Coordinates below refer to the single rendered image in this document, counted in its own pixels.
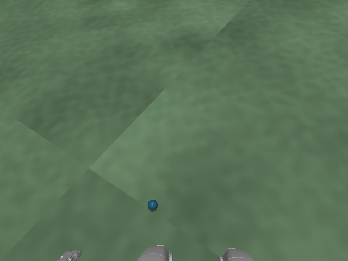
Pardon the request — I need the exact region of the left robot hand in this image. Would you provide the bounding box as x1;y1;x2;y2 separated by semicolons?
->
57;250;82;261

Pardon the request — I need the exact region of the ball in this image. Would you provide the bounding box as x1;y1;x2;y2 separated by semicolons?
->
148;200;158;210

